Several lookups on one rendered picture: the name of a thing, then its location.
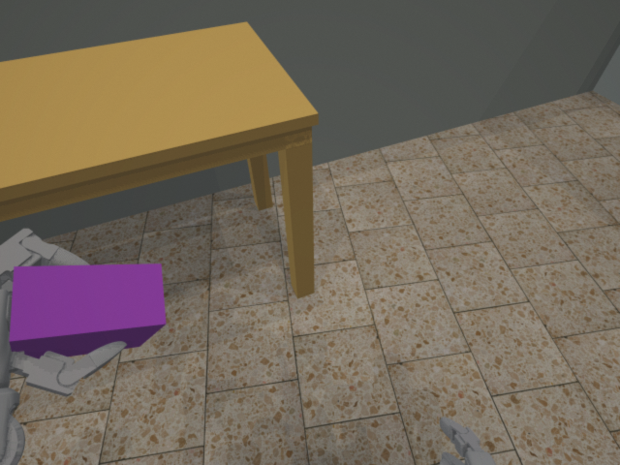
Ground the table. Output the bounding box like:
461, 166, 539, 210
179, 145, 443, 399
0, 22, 319, 299

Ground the left robot hand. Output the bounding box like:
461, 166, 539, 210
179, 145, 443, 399
0, 229, 127, 397

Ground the sponge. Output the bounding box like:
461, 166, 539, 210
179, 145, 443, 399
9, 263, 166, 358

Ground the right robot hand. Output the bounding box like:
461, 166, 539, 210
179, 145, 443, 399
439, 417, 496, 465

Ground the robot left forearm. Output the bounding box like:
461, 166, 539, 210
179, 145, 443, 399
0, 387, 25, 465

